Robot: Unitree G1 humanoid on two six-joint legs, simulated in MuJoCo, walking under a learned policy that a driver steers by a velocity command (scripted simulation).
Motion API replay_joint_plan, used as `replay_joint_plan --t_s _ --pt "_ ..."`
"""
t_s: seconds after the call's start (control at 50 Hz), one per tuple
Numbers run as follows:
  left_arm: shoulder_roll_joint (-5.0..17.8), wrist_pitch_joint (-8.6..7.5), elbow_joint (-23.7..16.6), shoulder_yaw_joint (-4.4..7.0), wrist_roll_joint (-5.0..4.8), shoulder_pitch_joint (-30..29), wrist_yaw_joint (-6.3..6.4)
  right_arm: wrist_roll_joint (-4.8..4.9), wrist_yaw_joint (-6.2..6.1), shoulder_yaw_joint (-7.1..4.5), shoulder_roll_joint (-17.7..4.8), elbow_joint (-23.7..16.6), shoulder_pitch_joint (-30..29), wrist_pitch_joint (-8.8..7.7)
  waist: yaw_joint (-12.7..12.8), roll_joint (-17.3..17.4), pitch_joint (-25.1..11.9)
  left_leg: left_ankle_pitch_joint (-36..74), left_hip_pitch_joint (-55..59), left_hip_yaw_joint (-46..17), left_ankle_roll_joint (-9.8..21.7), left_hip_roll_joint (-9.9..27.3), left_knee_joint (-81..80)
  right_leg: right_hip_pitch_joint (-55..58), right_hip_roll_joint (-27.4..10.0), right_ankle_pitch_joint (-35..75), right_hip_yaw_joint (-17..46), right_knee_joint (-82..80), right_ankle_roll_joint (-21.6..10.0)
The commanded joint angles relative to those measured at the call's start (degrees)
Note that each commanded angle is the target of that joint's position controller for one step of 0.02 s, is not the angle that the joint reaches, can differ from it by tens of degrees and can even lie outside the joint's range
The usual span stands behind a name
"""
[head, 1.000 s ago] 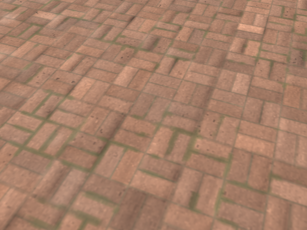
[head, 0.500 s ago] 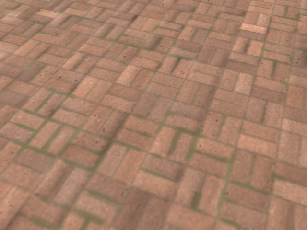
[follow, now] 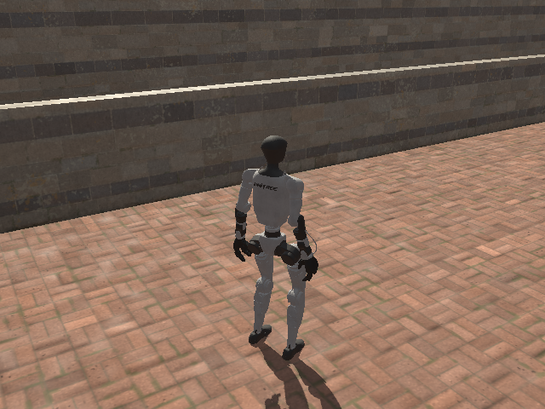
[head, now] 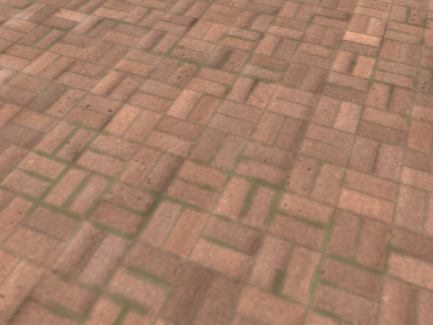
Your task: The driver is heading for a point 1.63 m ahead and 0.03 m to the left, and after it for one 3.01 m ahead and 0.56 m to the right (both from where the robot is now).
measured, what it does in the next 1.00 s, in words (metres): walks ahead: left foot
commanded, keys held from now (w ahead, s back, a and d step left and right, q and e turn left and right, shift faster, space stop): shift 0.12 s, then w+shift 0.18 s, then shift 0.62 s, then w+shift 0.08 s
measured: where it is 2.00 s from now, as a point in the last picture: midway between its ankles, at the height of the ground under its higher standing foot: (197, 253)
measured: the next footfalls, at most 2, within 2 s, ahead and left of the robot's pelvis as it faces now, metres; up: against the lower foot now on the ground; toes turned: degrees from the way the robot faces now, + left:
left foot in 0.70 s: +0.28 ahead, +0.08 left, +0.00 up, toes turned +1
right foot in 1.02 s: +0.21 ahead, -0.14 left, +0.00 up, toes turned -1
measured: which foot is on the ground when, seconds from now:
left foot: down 0.00-0.38, up 0.40-0.68, down 0.70-1.00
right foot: down 0.00-0.74, up 0.76-1.00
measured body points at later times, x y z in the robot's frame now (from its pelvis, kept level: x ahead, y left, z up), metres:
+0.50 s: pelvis +0.07 -0.04 +0.00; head +0.08 -0.06 +0.45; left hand +0.02 +0.21 -0.14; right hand +0.15 -0.30 -0.14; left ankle +0.04 +0.09 -0.66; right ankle +0.01 -0.14 -0.74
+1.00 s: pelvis +0.18 -0.02 -0.01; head +0.19 -0.03 +0.44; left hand +0.22 +0.23 -0.15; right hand +0.27 -0.27 -0.15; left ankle +0.24 +0.08 -0.74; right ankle +0.16 -0.14 -0.73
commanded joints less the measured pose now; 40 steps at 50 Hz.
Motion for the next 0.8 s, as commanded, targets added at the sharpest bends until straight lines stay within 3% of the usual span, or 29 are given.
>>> replay_joint_plan --t_s 0.02,0.12,0.14,0.16,0.18,0.2,0.24,0.26,0.28,0.3,0.32,0.34,0.36,0.38,0.4,0.42,0.44,0.48,0.5,0.56,0.62,0.68,0.7,0.72,0.74,0.76,0.78,0.8 --pt "5.33 -0.30 -0.77 0.71 0.00 2.96 0.18 0.02 -0.16 -0.89 -5.37 -0.90 3.23 -0.30 0.01 -0.04 0.90 6.05 0.03 -0.88 0.85 0.90 -5.12 -2.36 -0.22 7.99 -0.34 -4.65 -1.19" --pt "5.02 -0.35 -0.57 0.57 -0.02 3.69 0.22 0.05 -0.18 -0.87 -5.02 -0.58 3.80 -0.29 0.02 -0.04 1.06 5.97 -0.06 -0.92 0.92 0.84 -5.13 -2.57 -0.21 7.80 -0.47 -4.66 -1.14" --pt "4.41 -0.27 0.33 0.52 -0.26 5.71 0.31 0.25 -0.36 -1.00 -4.93 0.38 5.66 -0.10 0.03 0.50 -1.87 -7.61 1.10 0.01 1.61 -0.35 -5.11 -1.83 1.60 -4.48 -2.52 -3.41 -1.72" --pt "5.65 -0.30 0.07 1.01 -0.87 6.26 0.35 0.98 -0.51 -1.72 -6.86 0.34 6.41 0.02 -0.10 1.32 0.11 -24.19 -1.05 -1.43 3.19 0.01 -5.34 -5.23 2.55 -19.99 -3.18 -1.35 -2.89" --pt "6.53 -0.83 -1.19 1.31 -0.98 4.95 0.23 1.39 -0.49 -2.19 -8.28 -0.07 7.25 -0.31 -0.70 2.27 4.04 -35.15 -3.61 -5.79 5.16 2.82 -7.33 -11.04 1.60 -28.14 -2.10 0.33 -4.08" --pt "5.30 -2.04 -3.23 1.04 -1.23 2.06 -0.11 1.75 -0.30 -2.52 -9.12 -0.40 8.75 -1.23 -1.92 4.66 6.91 -38.48 -2.78 -12.42 7.60 7.21 -10.59 -16.50 0.49 -26.25 -1.69 3.44 -4.40" --pt "1.84 -4.72 -6.25 0.23 -1.40 -2.51 -1.32 2.05 0.05 -3.99 -12.15 -0.94 9.23 -3.04 -2.24 12.01 6.69 -34.18 -2.67 -27.64 13.04 18.84 -20.26 -17.18 -0.95 -6.16 -5.27 15.53 -3.62" --pt "3.24 -5.47 -6.94 0.64 -1.30 -2.88 -1.84 1.48 0.14 -3.94 -11.50 -2.27 7.13 -3.66 -1.21 10.48 5.94 -31.18 -5.44 -29.78 13.68 20.80 -21.69 -16.52 -2.89 -6.95 -3.40 20.48 -4.43" --pt "3.22 -6.05 -7.53 0.69 -1.52 -1.80 -2.12 1.33 0.47 -3.64 -10.54 -4.36 3.03 -4.24 0.90 9.80 5.41 -28.22 -7.78 -27.89 12.60 20.52 -22.01 -14.97 -3.99 -10.13 -2.63 21.15 -5.49" --pt "2.85 -6.46 -7.09 0.59 -1.83 1.34 -2.14 2.15 0.80 -3.48 -10.20 -6.60 -1.74 -4.46 3.58 9.45 4.65 -24.58 -10.94 -22.36 10.24 17.99 -21.90 -9.49 -4.32 -11.05 -3.28 14.92 -6.56" --pt "2.68 -6.59 -4.12 0.93 -1.78 7.65 -1.97 2.96 0.86 -3.81 -11.24 -7.03 -3.26 -4.04 6.02 8.29 2.83 -22.09 -13.36 -14.49 8.05 12.74 -19.09 0.55 -1.68 -8.55 -6.61 4.26 -7.22" --pt "3.29 -6.40 -0.81 1.72 -1.43 12.96 -1.64 2.99 0.87 -4.03 -11.56 -6.38 -1.26 -3.44 6.68 6.52 2.36 -20.58 -14.40 -9.16 7.20 8.38 -12.73 7.95 2.14 -3.29 -9.94 -2.51 -6.05" --pt "4.72 -5.97 0.59 2.45 -1.00 15.30 -1.51 2.62 0.90 -3.49 -9.57 -6.65 -0.84 -3.19 6.62 2.05 2.64 -14.36 -16.43 -5.70 6.05 5.37 -4.72 12.19 1.36 0.48 -7.43 -4.85 -5.08" --pt "7.82 -5.68 1.47 3.41 -0.83 21.76 -1.30 1.54 1.37 -2.34 -5.67 -7.59 -1.94 -3.49 8.40 -9.10 -0.38 -7.62 -22.53 0.20 3.29 1.09 14.15 19.13 -9.19 -2.79 8.06 -11.22 -7.25" --pt "14.85 -5.86 1.22 4.52 -0.84 26.22 -1.84 0.94 1.37 -1.82 -3.02 -9.61 -2.01 -4.60 8.19 -19.44 -1.10 -16.09 -34.10 2.17 2.04 -3.67 27.81 23.60 -21.10 6.73 27.71 -15.07 -15.22" --pt "12.24 -6.66 1.04 3.64 0.34 23.44 -1.96 2.23 1.42 -2.06 -3.99 -9.84 -2.54 -5.05 5.89 -13.43 1.11 -18.98 -38.28 -2.81 2.59 -0.25 38.64 19.07 -25.48 6.78 33.48 -15.67 -19.94" --pt "8.29 -7.11 -0.97 2.60 0.13 17.59 -1.93 2.83 1.81 -2.37 -5.77 -9.90 -3.22 -5.19 3.55 -7.24 3.93 -14.65 -39.98 -4.76 3.26 2.57 42.60 16.86 -23.45 11.29 26.83 -14.50 -17.97" --pt "7.16 -6.55 -3.84 1.81 -0.24 9.58 -2.17 1.52 2.11 -3.08 -7.09 -9.00 -3.52 -5.06 1.08 -4.74 3.62 -6.52 -36.01 -2.92 2.83 4.91 37.20 12.80 -17.48 21.69 13.76 -15.21 -12.80" --pt "6.28 -5.89 -4.01 1.48 -0.18 9.00 -1.97 1.11 2.22 -3.29 -7.10 -9.23 -4.88 -4.95 1.00 -5.22 3.75 -3.47 -32.75 -1.58 2.18 4.84 32.51 10.97 -15.04 26.95 8.96 -15.57 -10.86" --pt "6.67 -4.48 -3.49 0.96 0.81 10.20 -0.77 1.13 2.81 -1.85 -2.32 -10.30 -9.10 -4.32 1.21 -6.28 2.19 3.96 -20.96 2.50 0.77 1.73 17.00 5.04 -9.48 37.98 -0.84 -13.63 -8.79" --pt "10.13 -4.30 -2.75 1.63 0.24 11.57 -0.51 1.20 2.66 -1.80 -3.71 -11.10 -11.30 -3.29 1.27 -8.34 -0.86 8.89 -11.43 3.00 1.19 -0.52 9.19 3.31 -10.85 41.87 -0.75 -11.37 -9.30" --pt "9.43 -4.60 -3.14 1.70 -1.08 8.03 -0.65 0.38 2.28 -3.03 -7.15 -9.49 -6.97 -2.71 -2.46 -6.57 -2.68 15.99 -2.68 2.04 4.14 -1.68 0.52 4.20 -10.45 41.06 -0.07 -5.62 -7.39" --pt "9.10 -4.70 -2.70 1.70 -0.78 9.39 -0.90 -0.09 1.97 -3.80 -8.98 -8.59 -4.72 -2.72 -3.29 -4.33 -3.89 23.34 2.28 1.74 5.21 -1.35 -2.64 3.81 -8.16 39.39 -0.93 -1.35 -5.92" --pt "8.39 -4.87 -2.83 1.52 0.51 11.35 -0.94 -0.39 1.58 -4.72 -12.55 -7.85 -0.59 -2.71 -3.62 0.39 -8.36 44.83 12.50 -4.54 7.05 5.14 0.11 -1.05 -4.77 26.70 -3.14 6.26 -3.34" --pt "1.85 -4.53 -0.98 -0.15 0.97 20.07 -0.84 -1.25 1.54 -4.40 -12.55 -7.05 2.16 -2.30 -1.14 10.17 -17.43 54.74 24.44 -15.87 16.38 16.90 1.61 -8.70 -0.58 0.98 -4.65 19.42 0.00" --pt "2.48 -3.66 -0.92 -0.02 0.51 17.83 -0.79 -0.65 2.14 -3.19 -8.25 -6.35 2.79 -2.01 -2.33 11.49 -19.13 49.26 20.04 -24.06 19.88 20.66 -4.24 -8.67 0.97 -21.79 -1.49 29.15 2.12" --pt "4.34 -2.84 -2.03 0.66 -0.62 14.97 -0.73 0.00 2.54 -2.57 -7.58 -6.92 -1.94 -2.29 -0.79 8.77 -13.98 34.49 12.84 -22.40 18.23 19.21 -7.05 -10.94 -0.88 -24.08 0.68 34.13 2.50" --pt "4.73 -2.05 -2.82 0.89 -0.97 11.41 -0.28 -0.06 2.58 -2.39 -7.37 -8.11 -7.04 -2.44 0.20 5.99 -9.27 24.10 6.67 -19.50 15.78 17.05 -9.26 -12.50 -2.14 -22.46 0.21 34.70 2.57"
Keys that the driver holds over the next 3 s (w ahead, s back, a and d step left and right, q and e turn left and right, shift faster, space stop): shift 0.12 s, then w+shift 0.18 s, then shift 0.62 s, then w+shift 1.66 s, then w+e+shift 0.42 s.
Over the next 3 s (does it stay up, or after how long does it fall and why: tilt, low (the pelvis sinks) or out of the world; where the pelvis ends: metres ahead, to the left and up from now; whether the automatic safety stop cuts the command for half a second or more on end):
stays up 1.81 0.08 -0.02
